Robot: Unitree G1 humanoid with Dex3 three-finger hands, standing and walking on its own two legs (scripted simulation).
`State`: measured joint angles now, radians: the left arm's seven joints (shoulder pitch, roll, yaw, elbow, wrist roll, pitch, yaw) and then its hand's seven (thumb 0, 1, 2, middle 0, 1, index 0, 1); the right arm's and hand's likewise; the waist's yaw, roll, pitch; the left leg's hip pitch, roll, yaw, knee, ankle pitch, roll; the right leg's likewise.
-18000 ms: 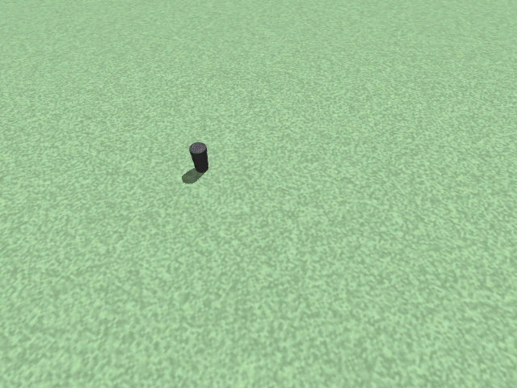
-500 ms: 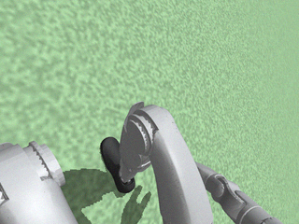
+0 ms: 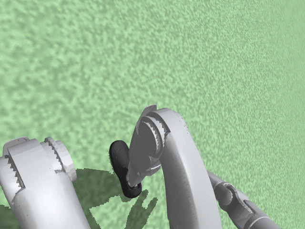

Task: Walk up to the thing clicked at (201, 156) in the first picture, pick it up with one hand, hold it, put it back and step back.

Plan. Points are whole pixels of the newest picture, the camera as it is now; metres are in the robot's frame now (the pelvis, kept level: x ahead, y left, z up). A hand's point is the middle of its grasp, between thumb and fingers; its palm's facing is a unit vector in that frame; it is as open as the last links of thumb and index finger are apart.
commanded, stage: settle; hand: left
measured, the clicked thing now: out of the picture +0.46 +0.30 -0.22
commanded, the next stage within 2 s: lift in 1.40 s
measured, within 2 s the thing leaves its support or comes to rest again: neither
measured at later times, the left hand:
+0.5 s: hand out of the picture +0.44 +0.34 -0.07, palm faces +0.38 -0.92 -0.03, open 11.6 cm
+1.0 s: hand out of the picture +0.46 +0.32 +0.00, palm faces +0.43 -0.90 -0.04, open 11.6 cm
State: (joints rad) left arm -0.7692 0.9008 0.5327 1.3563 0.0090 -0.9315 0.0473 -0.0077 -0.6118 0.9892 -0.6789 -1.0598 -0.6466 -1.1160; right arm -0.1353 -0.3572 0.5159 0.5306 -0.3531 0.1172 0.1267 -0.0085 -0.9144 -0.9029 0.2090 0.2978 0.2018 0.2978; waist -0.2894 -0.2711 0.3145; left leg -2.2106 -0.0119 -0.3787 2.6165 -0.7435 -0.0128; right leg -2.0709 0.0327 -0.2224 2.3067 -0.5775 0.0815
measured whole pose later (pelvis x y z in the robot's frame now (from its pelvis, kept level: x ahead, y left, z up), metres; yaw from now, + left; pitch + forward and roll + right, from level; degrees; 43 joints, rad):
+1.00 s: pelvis +0.02 -0.02 +0.05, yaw +9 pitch +32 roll -9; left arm -0.78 0.56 0.48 1.04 -0.07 -0.57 -0.08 -0.02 -0.61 1.02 -0.66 -1.06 -0.64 -1.12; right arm 0.10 -0.31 0.14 0.64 -0.12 0.08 0.08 0.00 -0.91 -0.90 0.21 0.30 0.20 0.30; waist -0.20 0.00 -0.04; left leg -2.23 -0.01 -0.17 2.37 -0.71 -0.02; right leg -2.17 -0.04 -0.06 2.24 -0.63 0.05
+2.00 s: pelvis +0.02 -0.02 +0.11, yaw +13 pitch +34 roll -5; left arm -0.59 0.44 0.44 0.78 -0.10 -0.44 -0.12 -0.02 -0.61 1.02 -0.66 -1.07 -0.63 -1.12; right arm 0.15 -0.28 0.03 0.66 -0.04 0.02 0.02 0.00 -0.93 -0.90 0.21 0.30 0.20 0.30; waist -0.13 0.03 -0.15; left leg -2.05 0.00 -0.10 2.15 -0.69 -0.02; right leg -2.02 -0.05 -0.03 2.07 -0.63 0.04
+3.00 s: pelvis +0.08 -0.01 +0.36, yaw +15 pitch +18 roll -3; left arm -0.14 0.25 0.17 0.35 -0.14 -0.26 0.03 -0.02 -0.61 1.03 -0.66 -1.07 -0.63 -1.12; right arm 0.22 -0.21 0.04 0.66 0.01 -0.06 -0.07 0.00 -0.91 -0.89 0.21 0.30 0.20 0.30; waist -0.05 0.01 -0.11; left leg -1.02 0.04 -0.05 1.27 -0.56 -0.01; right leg -1.00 -0.03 -0.05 1.19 -0.50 0.03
